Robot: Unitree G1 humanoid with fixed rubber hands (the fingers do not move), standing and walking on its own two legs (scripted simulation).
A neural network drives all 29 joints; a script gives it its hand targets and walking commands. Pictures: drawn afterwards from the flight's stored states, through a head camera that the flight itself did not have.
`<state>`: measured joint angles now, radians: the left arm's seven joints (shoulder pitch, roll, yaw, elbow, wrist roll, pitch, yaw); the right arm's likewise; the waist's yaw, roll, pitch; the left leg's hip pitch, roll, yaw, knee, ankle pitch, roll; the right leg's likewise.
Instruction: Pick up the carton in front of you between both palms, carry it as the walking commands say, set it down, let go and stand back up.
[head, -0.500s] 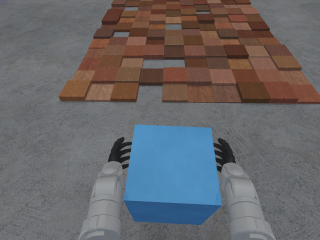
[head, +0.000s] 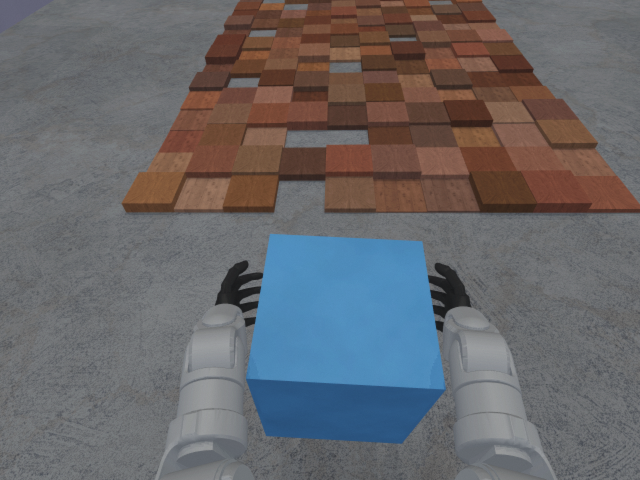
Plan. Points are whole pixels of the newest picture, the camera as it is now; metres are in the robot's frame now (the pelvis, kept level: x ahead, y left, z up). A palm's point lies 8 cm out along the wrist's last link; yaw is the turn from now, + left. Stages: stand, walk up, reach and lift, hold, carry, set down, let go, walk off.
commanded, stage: reach and lift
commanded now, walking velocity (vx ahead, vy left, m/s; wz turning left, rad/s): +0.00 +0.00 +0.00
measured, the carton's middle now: (339, 344) +0.30 +0.00 -0.04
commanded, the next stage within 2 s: hold in 0.62 s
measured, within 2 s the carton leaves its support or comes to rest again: neither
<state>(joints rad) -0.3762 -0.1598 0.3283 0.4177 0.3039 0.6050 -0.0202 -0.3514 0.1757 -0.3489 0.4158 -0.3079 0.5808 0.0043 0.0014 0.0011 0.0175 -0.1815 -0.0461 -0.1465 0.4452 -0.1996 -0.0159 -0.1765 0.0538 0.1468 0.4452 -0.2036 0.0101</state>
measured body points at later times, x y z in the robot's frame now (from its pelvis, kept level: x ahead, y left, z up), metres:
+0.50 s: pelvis +0.02 +0.00 +0.00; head -0.01 +0.00 +0.45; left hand +0.32 +0.15 +0.03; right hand +0.32 -0.16 +0.03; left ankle +0.03 +0.13 -0.74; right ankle +0.03 -0.13 -0.74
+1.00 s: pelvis +0.01 +0.00 +0.01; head -0.04 +0.00 +0.45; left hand +0.31 +0.15 +0.05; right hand +0.30 -0.16 +0.04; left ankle +0.03 +0.13 -0.74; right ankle +0.03 -0.13 -0.74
